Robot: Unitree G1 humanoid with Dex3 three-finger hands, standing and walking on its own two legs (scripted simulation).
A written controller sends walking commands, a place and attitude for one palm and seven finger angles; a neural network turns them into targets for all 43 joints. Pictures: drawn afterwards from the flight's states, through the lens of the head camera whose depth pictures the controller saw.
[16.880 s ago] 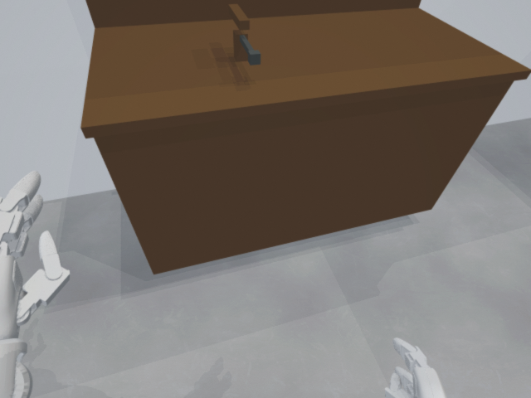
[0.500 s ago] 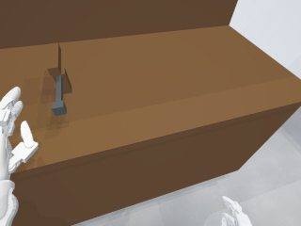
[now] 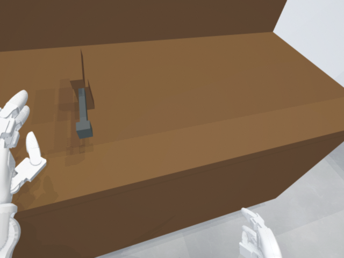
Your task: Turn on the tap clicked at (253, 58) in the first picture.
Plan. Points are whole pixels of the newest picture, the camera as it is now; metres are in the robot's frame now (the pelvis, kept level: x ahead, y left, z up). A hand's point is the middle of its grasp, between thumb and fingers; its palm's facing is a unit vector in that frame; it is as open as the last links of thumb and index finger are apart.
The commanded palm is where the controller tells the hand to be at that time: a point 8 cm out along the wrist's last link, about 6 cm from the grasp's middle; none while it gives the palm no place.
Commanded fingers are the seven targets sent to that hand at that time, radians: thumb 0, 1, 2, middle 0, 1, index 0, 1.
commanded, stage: come to a stop and stand still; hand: left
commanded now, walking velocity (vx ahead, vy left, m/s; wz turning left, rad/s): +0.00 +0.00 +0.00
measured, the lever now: (84, 129) +0.34 +0.24 +0.11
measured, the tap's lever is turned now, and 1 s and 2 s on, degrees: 0 0 0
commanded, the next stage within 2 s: look again from close up in 0.16 s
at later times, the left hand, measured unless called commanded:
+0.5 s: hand (53, 165) +0.21 +0.23 +0.17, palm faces +0.41 -0.84 -0.34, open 7.4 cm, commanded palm +0.16 +0.26 +0.18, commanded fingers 0.00 0.90 0.90 -0.20 -0.30 -0.20 -0.30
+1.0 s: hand (77, 167) +0.22 +0.19 +0.16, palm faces +0.38 -0.86 -0.35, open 7.4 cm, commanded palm +0.16 +0.22 +0.18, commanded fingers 0.00 0.90 0.90 -0.20 -0.30 -0.20 -0.30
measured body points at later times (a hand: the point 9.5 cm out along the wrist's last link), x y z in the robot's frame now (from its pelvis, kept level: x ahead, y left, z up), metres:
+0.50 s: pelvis +0.00 -0.02 +0.00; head +0.01 -0.01 +0.45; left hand +0.19 +0.27 +0.18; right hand +0.19 -0.24 -0.06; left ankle -0.01 +0.04 -0.74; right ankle +0.04 -0.13 -0.74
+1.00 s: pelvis +0.00 -0.06 +0.00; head +0.01 -0.04 +0.45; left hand +0.19 +0.24 +0.18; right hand +0.17 -0.28 -0.07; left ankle -0.01 +0.04 -0.74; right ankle +0.04 -0.13 -0.74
